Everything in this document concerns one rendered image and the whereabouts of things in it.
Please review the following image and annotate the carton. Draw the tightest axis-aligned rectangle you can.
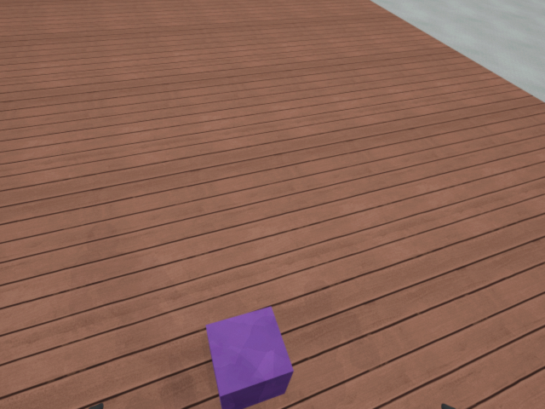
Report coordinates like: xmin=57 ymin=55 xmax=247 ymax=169
xmin=206 ymin=306 xmax=294 ymax=409

